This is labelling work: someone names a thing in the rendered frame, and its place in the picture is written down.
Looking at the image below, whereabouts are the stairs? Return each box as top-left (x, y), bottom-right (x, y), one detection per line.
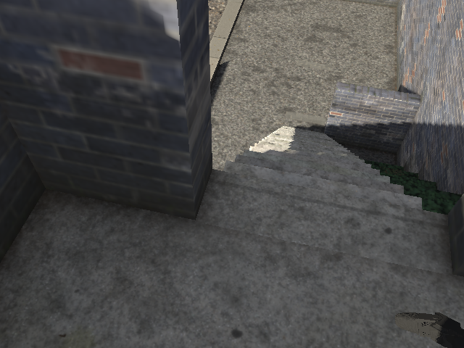
top-left (223, 126), bottom-right (422, 210)

